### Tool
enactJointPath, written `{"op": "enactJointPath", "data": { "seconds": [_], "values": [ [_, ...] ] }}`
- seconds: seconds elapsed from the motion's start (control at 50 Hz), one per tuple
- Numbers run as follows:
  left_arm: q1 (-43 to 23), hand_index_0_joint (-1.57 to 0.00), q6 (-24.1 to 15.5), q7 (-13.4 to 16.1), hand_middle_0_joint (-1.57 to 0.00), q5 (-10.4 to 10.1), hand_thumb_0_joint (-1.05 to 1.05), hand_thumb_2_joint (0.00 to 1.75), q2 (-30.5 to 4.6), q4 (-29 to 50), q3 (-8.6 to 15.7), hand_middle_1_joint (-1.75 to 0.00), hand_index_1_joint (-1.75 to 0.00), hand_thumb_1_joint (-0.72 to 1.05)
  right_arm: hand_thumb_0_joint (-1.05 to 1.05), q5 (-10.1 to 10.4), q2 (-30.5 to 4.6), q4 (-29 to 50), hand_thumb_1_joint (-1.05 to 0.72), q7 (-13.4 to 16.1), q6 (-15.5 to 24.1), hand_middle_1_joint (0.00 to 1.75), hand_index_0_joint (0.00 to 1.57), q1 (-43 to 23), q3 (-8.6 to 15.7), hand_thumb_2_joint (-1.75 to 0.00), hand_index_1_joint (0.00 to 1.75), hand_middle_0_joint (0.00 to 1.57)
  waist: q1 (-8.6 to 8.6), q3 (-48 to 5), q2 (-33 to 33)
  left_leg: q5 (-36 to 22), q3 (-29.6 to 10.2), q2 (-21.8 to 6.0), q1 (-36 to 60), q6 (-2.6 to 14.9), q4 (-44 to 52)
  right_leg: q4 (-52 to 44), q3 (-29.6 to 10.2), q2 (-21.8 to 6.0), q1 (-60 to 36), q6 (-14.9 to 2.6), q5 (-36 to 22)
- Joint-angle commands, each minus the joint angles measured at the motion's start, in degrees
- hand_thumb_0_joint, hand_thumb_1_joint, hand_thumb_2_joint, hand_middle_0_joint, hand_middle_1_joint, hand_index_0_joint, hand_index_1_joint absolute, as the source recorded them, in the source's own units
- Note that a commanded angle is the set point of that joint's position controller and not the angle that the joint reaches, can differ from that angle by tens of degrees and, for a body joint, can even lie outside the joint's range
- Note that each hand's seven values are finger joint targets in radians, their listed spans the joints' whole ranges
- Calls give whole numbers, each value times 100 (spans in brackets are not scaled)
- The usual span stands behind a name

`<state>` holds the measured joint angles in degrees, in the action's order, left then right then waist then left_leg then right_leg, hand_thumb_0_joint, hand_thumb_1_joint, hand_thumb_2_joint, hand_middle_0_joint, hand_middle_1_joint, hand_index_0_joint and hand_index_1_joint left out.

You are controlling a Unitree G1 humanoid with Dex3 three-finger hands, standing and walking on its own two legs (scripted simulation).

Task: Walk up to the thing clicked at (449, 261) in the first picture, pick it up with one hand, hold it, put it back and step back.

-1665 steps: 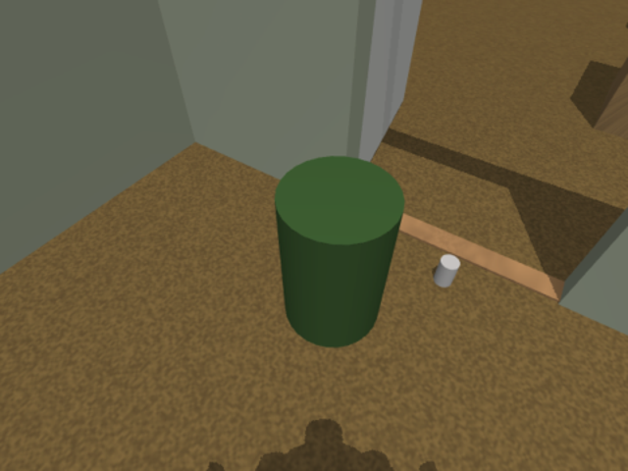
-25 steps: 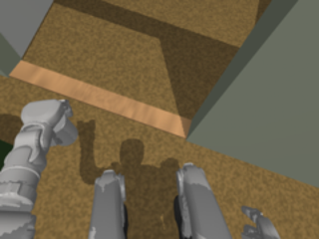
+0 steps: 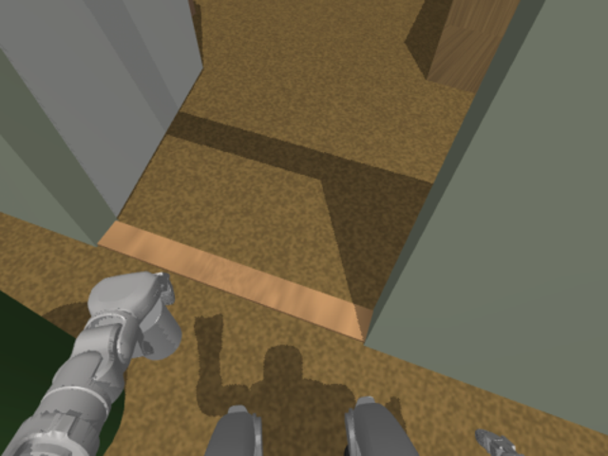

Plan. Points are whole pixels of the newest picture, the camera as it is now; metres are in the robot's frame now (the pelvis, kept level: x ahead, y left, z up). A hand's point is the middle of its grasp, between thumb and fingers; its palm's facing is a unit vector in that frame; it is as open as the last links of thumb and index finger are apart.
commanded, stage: lift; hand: left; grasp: from above
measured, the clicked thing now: (149, 326) +0.35 +0.24 -0.13
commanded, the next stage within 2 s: hold in 0.44 s
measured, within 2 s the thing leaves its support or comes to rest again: neither
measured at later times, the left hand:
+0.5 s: hand (127, 288) +0.36 +0.23 -0.01, palm faces -0.46 -0.09 -0.88, open 9.5 cm
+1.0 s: hand (118, 272) +0.36 +0.22 +0.04, palm faces -0.46 -0.06 -0.89, open 9.5 cm
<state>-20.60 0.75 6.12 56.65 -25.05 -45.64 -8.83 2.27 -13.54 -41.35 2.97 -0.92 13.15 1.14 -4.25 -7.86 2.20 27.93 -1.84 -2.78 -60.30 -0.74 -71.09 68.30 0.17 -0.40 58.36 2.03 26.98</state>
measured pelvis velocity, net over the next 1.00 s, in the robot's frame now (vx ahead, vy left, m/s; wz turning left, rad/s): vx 0.05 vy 0.00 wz -0.01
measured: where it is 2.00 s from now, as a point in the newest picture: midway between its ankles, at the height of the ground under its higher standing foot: outside the picture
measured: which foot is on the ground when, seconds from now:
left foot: down 0.00-1.00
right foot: down 0.00-1.00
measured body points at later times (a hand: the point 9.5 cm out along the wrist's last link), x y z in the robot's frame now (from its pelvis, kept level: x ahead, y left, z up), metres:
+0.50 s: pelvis +0.04 +0.00 +0.07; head +0.10 +0.00 +0.52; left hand +0.38 +0.23 +0.04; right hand +0.13 -0.27 -0.05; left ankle +0.06 +0.12 -0.63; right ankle +0.06 -0.14 -0.63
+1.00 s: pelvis +0.05 +0.00 +0.09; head +0.08 -0.01 +0.54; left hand +0.38 +0.22 +0.09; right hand +0.16 -0.27 -0.03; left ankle +0.06 +0.12 -0.63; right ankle +0.06 -0.14 -0.63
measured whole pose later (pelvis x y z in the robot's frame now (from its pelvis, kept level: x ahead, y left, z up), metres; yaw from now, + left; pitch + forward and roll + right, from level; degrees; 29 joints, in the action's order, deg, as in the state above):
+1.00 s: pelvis +0.05 +0.00 +0.09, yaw -1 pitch +5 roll +0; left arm -16.2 0.7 1.8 57.1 -22.6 -42.3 -10.8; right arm 2.9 -14.8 -40.6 1.9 -2.5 13.5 3.1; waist -1.4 -2.8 2.2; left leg 18.5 1.6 -2.2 -24.0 -0.8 -37.1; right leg 36.1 -1.8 -1.1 23.7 1.9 17.8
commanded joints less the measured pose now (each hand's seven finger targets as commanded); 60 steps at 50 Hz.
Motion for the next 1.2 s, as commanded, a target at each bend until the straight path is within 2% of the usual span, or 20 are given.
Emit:
{"op": "enactJointPath", "data": {
  "seconds": [0.0,0.06,0.14,0.2,0.22,0.26,0.3,0.36,0.42,0.5,0.6,0.68,0.72,0.76,0.82,0.92,0.98,1.0,1.02,1.18],
  "values": [
    [-1850,-94,-8,373,-93,9,0,85,-1103,844,385,-80,-79,56,0,-36,-865,483,-91,98,263,30,20,170,328,-91,30,20,-60,-1752,217,-323,47,249,1950,105,1690,-1577,35,229,-1291,-276,-349],
    [-2159,-94,-26,433,-93,30,0,88,-1180,1028,390,-83,-82,55,0,-38,-870,467,-91,95,291,30,20,209,338,-91,30,20,-2,-1777,386,-551,66,249,2360,81,1997,-1802,41,226,-1590,-279,-582],
    [-1887,-94,22,510,-93,38,0,92,-1125,915,403,-85,-85,55,0,-31,-874,436,-91,76,296,30,20,242,347,-90,30,20,46,-1741,249,-1010,148,294,2753,82,2233,-2140,15,208,-2052,-266,-977],
    [-2038,-94,71,555,-93,22,0,93,-1139,974,425,-83,-83,55,0,-37,-887,432,-90,61,294,30,20,255,357,-90,30,20,60,-1761,298,-1324,131,269,3099,59,2464,-2297,45,205,-2341,-257,-1252],
    [-1737,-93,112,561,-93,53,0,94,-1135,713,477,-84,-84,54,0,-42,-890,388,-91,51,282,30,20,269,358,-90,30,20,87,-1706,197,-1455,125,269,3149,56,2498,-2348,46,199,-2374,-251,-1357],
    [-1929,-93,102,529,-93,11,0,95,-1090,882,409,-85,-85,54,0,-38,-890,423,-90,44,271,30,20,249,379,-90,30,20,95,-1727,191,-1668,150,289,3306,60,2615,-2508,30,190,-2638,-230,-1562],
    [-1704,-94,115,471,-94,7,0,94,-965,728,329,-83,-84,55,0,-25,-883,409,-91,28,259,30,20,290,393,-90,30,20,89,-1509,168,-1737,162,287,3404,56,2764,-2639,27,195,-2695,-234,-1607],
    [-1605,-96,101,394,-96,-17,0,95,-923,691,320,-85,-85,57,0,-15,-900,413,-90,12,237,30,20,287,433,-90,30,20,136,-1497,125,-2009,189,282,3646,51,2910,-2812,33,198,-2886,-232,-1833],
    [-1648,-96,92,332,-96,-36,0,95,-794,787,223,-86,-86,58,0,-11,-898,446,-90,-9,214,30,20,284,434,-90,30,20,90,-1434,75,-2177,210,287,3854,45,3053,-2957,35,199,-3044,-231,-1973],
    [-1662,-94,43,292,-93,-5,0,96,-911,959,304,-87,-86,55,0,-15,-901,441,-90,-10,204,30,20,253,457,-90,30,20,124,-1506,71,-2487,261,308,4059,40,3176,-3073,27,197,-3347,-220,-2265],
    [-1692,-93,-39,239,-92,175,0,91,-1109,1121,391,-83,-82,53,0,0,-930,483,-90,-6,153,30,20,166,481,-90,30,20,178,-1426,192,-2710,290,321,4322,21,3353,-3220,23,193,-3465,-231,-2427],
    [-1741,-94,-42,169,-94,161,0,95,-958,1290,319,-83,-82,56,0,-13,-924,489,-90,-21,128,30,20,140,492,-90,30,20,168,-1539,160,-3068,308,309,4585,39,3388,-3313,-1,202,-3619,-211,-2751],
    [-1596,-92,-2,142,-91,135,0,94,-1001,1159,375,-84,-83,53,0,-10,-951,485,-90,-33,114,30,20,131,507,-90,30,20,180,-1381,118,-3068,313,307,4595,20,3473,-3382,18,204,-3698,-213,-2707],
    [-1597,-92,4,72,-91,88,0,93,-867,1150,280,-85,-84,54,0,-16,-931,518,-90,-47,106,30,20,85,502,-90,30,20,177,-1213,86,-2947,301,296,4540,21,3569,-3448,24,218,-3699,-218,-2612],
    [-1401,-91,-4,-72,-90,98,0,92,-937,1118,285,-84,-83,53,0,8,-945,607,-90,-50,86,30,20,32,507,-90,30,20,227,-1128,17,-2887,338,319,4487,46,3646,-3521,3,206,-3848,-215,-2586],
    [-1437,-94,-37,-227,-92,37,0,92,-908,1542,249,-86,-84,56,0,42,-921,786,-90,-41,56,30,20,-145,465,-90,30,20,310,-1008,9,-2624,333,315,4573,58,3864,-3679,-20,215,-3933,-229,-2344],
    [-1340,-94,-23,-260,-92,30,0,91,-1006,1551,323,-84,-83,55,0,48,-920,831,-90,-23,37,30,20,-216,456,-90,30,20,338,-1014,-66,-2657,355,340,4632,83,3907,-3763,-21,198,-4058,-199,-2409],
    [-1410,-93,-36,-271,-91,42,0,91,-1027,1627,341,-84,-83,54,0,45,-936,834,-90,-26,33,30,20,-186,455,-90,30,20,281,-1021,-89,-2640,356,330,4651,93,3913,-3760,-34,194,-4047,-200,-2407],
    [-1468,-93,-50,-263,-92,31,0,91,-1086,1734,388,-84,-83,54,0,41,-929,817,-90,-22,32,30,20,-215,449,-90,30,20,337,-1069,-3,-2679,352,324,4707,81,3939,-3761,-23,203,-4111,-206,-2404],
    [-1564,-93,-60,-225,-92,94,0,93,-1095,1820,410,-87,-86,55,0,47,-901,820,-91,-9,16,30,20,-332,423,-90,30,20,329,-1036,3,-2509,400,367,4813,115,4073,-3956,-72,165,-4196,-182,-2317]
  ]
}}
